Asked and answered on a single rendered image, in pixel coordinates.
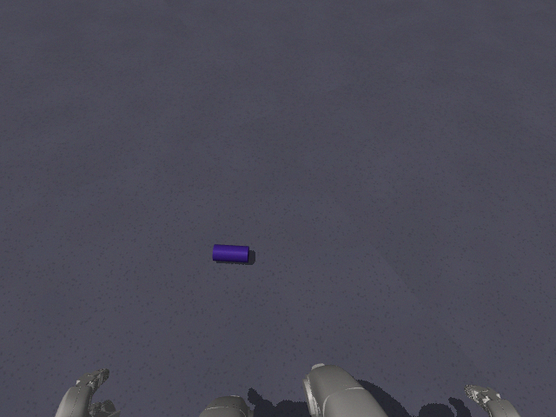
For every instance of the right robot hand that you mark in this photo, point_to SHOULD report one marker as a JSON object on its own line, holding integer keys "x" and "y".
{"x": 490, "y": 401}

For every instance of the left robot hand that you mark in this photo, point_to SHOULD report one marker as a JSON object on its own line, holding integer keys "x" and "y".
{"x": 76, "y": 402}

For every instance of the can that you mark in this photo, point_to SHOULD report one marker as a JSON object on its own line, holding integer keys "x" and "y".
{"x": 230, "y": 253}

